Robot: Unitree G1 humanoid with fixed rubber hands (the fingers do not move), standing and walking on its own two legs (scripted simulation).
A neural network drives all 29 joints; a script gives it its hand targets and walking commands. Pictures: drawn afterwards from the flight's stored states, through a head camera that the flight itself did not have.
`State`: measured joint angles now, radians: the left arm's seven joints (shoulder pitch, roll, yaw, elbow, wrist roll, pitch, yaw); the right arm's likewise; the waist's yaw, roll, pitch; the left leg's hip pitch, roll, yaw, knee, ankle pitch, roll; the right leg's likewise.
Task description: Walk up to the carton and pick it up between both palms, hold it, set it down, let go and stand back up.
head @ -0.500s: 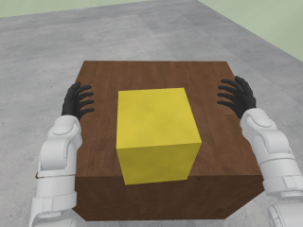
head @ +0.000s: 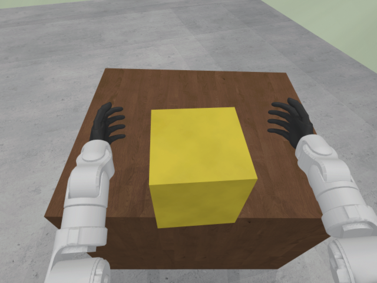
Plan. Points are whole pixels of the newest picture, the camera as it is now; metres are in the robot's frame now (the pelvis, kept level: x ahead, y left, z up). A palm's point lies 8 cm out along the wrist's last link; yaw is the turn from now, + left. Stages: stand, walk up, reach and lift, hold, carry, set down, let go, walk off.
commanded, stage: reach and lift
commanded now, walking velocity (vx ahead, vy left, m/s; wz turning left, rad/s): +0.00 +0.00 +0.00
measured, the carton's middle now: (195, 169) +0.37 -0.01 -0.01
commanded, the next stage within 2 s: none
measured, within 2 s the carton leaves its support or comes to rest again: neither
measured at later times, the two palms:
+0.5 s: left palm (124, 161) +0.36 +0.15 +0.05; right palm (280, 154) +0.37 -0.21 +0.05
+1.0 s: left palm (132, 160) +0.36 +0.13 +0.05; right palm (265, 155) +0.38 -0.18 +0.04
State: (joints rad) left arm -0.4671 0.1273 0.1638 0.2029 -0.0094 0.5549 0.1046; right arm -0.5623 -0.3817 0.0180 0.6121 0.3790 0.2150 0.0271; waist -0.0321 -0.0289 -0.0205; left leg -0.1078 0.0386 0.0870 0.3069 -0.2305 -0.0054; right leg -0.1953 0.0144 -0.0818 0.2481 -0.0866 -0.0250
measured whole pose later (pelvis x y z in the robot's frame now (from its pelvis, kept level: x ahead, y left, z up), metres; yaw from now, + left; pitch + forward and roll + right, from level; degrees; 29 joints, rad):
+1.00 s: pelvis -0.02 -0.01 -0.01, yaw +2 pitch +8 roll +0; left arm -0.66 0.00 0.15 1.01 0.07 -0.22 0.17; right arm -0.71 -0.15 -0.04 1.17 0.15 -0.27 -0.09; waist 0.00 0.01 -0.09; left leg -0.33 0.04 0.05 0.45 -0.25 -0.02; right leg -0.41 0.00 -0.11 0.39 -0.12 -0.04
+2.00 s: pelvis -0.02 -0.01 -0.01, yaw +2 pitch +7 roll +0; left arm -0.64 -0.07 0.33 0.91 0.28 -0.22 0.15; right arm -0.72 -0.03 -0.29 1.12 -0.11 -0.29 -0.11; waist -0.01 0.00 -0.04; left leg -0.30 0.05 0.05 0.41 -0.24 -0.02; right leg -0.36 0.01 -0.11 0.33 -0.10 -0.05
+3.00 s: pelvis +0.00 -0.01 +0.00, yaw +4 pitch +3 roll -1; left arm -0.43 -0.12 0.23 0.56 0.30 -0.03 0.11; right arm -0.51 -0.01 -0.19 0.92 -0.07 -0.31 -0.11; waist -0.06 -0.02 0.01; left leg -0.18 0.03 0.01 0.34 -0.23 -0.01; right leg -0.21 0.01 -0.15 0.24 -0.08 -0.03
